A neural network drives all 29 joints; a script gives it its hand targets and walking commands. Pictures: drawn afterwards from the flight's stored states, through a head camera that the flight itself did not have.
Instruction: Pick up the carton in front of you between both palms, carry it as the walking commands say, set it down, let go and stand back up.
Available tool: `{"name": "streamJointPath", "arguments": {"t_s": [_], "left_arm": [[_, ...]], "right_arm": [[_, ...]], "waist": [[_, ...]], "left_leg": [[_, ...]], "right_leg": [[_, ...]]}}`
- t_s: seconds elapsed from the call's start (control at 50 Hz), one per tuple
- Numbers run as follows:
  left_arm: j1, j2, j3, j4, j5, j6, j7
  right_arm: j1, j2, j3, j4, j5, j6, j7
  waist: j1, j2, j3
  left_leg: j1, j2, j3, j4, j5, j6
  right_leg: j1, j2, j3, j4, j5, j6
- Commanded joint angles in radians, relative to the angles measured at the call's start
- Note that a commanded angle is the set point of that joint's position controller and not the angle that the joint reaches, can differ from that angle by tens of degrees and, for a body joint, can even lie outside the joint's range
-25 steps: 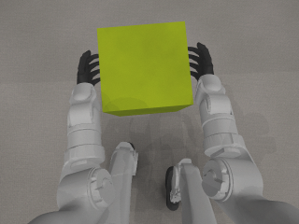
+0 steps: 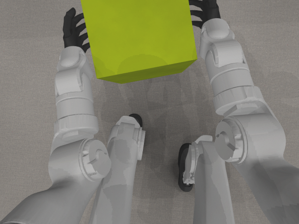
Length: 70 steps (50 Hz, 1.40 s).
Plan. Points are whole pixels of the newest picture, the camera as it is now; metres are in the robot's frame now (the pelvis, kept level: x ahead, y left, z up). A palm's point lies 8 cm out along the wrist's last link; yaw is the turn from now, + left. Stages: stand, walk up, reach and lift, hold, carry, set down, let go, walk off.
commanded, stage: set down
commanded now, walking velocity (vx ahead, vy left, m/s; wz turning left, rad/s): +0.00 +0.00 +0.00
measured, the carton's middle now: (142, 37) +0.52 +0.15 -0.21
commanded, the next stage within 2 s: none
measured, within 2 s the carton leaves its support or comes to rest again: rests again in 0.84 s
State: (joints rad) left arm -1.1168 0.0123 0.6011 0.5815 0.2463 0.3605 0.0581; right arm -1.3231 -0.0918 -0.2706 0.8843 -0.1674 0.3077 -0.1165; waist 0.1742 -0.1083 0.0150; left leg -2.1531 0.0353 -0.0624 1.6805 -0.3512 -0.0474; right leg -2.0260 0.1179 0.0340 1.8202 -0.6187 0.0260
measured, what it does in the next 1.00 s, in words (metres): lowers itself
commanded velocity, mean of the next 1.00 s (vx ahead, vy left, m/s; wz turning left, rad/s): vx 0.00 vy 0.00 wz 0.00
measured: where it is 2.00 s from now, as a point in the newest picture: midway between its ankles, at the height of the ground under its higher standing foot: (158, 160)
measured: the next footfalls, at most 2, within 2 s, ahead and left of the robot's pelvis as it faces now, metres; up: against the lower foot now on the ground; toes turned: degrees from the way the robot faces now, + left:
none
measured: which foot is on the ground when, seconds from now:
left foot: down 0.00-1.00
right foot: down 0.00-1.00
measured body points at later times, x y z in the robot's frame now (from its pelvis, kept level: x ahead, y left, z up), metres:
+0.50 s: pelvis +0.00 +0.00 -0.07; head +0.38 +0.05 +0.15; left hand +0.47 +0.32 -0.25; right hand +0.59 +0.04 -0.26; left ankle +0.14 +0.15 -0.45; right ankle +0.07 -0.12 -0.45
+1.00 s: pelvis -0.01 -0.01 -0.09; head +0.38 +0.03 +0.13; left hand +0.46 +0.31 -0.27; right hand +0.59 +0.03 -0.28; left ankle +0.14 +0.15 -0.45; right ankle +0.07 -0.12 -0.45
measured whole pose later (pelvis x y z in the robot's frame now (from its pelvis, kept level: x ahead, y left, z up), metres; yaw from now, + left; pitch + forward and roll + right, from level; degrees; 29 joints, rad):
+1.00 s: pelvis -0.01 -0.01 -0.09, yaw +1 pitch +42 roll +4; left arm -1.40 0.23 0.59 0.92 0.10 0.25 -0.01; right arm -1.70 -0.27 0.02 1.17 -0.03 0.25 -0.07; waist 0.25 -0.06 0.36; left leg -2.30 0.06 -0.05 1.96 -0.39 -0.08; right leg -2.21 0.17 0.05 2.15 -0.67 0.01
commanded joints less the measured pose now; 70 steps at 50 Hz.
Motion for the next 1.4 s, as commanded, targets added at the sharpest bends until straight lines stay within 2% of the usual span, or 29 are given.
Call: {"name": "streamJointPath", "arguments": {"t_s": [0.0,0.28,0.38,0.44,0.5,0.62,0.78,1.0,1.28,1.36,1.38], "left_arm": [[-0.735,-0.679,-0.468,-0.028,-0.155,-0.053,-0.255],[-0.902,-0.523,-0.423,-0.024,-0.215,-0.083,-0.244],[-0.91,-0.546,-0.428,0.019,-0.272,-0.099,-0.233],[-0.949,-0.549,-0.429,0.017,-0.303,-0.105,-0.239],[-0.931,-0.55,-0.428,0.041,-0.313,-0.108,-0.248],[-0.871,-0.53,-0.374,0.106,-0.28,-0.12,-0.253],[-0.851,-0.465,-0.3,0.163,-0.25,-0.141,-0.254],[-0.837,-0.357,-0.222,0.221,-0.222,-0.16,-0.258],[-0.744,-0.21,-0.104,0.326,-0.139,-0.169,-0.232],[-0.72,-0.18,-0.081,0.349,-0.127,-0.173,-0.227],[-0.712,-0.177,-0.074,0.355,-0.123,-0.176,-0.225]], "right_arm": [[-0.573,0.865,0.358,-0.037,0.13,-0.042,0.219],[-0.74,0.724,0.434,0.025,0.22,-0.058,0.204],[-0.803,0.663,0.465,0.012,0.264,-0.085,0.205],[-0.831,0.643,0.478,0.005,0.265,-0.091,0.203],[-0.807,0.655,0.475,0.007,0.263,-0.098,0.202],[-0.779,0.655,0.466,0.044,0.258,-0.108,0.215],[-0.789,0.602,0.455,0.081,0.258,-0.117,0.219],[-0.729,0.505,0.393,0.157,0.176,-0.11,0.206],[-0.657,0.341,0.312,0.253,0.077,-0.098,0.208],[-0.653,0.304,0.307,0.267,0.07,-0.097,0.208],[-0.661,0.299,0.311,0.266,0.072,-0.097,0.209]], "waist": [[0.135,-0.041,-1.181],[0.203,-0.071,-1.131],[0.189,-0.073,-1.087],[0.195,-0.119,-1.053],[0.182,-0.132,-1.02],[0.198,-0.154,-0.899],[0.218,-0.172,-0.793],[0.196,-0.18,-0.646],[0.159,-0.198,-0.445],[0.157,-0.194,-0.415],[0.165,-0.191,-0.416]], "left_leg": [[0.914,-0.13,0.184,-0.003,0.335,-0.015],[0.858,-0.103,0.194,0.14,0.381,-0.018],[0.917,-0.097,0.172,0.196,0.463,-0.011],[0.824,-0.098,0.165,0.209,0.471,-0.009],[0.841,-0.098,0.154,0.233,0.508,0.0],[0.753,-0.091,0.154,0.245,0.444,0.009],[0.603,-0.074,0.16,0.251,0.348,0.016],[0.442,-0.064,0.154,0.253,0.242,0.017],[0.326,-0.062,0.14,0.263,0.124,0.023],[0.312,-0.06,0.14,0.27,0.112,0.024],[0.317,-0.059,0.141,0.271,0.114,0.025]], "right_leg": [[0.285,0.115,-0.076,-0.178,0.186,-0.004],[0.25,0.096,-0.071,-0.007,0.202,-0.013],[0.179,0.092,-0.078,0.042,0.201,-0.019],[0.234,0.081,-0.071,0.067,0.235,-0.027],[0.193,0.079,-0.073,0.08,0.244,-0.026],[0.129,0.072,-0.063,0.081,0.212,-0.026],[0.138,0.059,-0.039,0.081,0.202,-0.025],[0.162,0.038,-0.01,0.086,0.19,-0.029],[0.125,0.019,0.011,0.082,0.126,-0.033],[0.123,0.015,0.017,0.084,0.122,-0.033],[0.125,0.014,0.019,0.087,0.122,-0.032]]}}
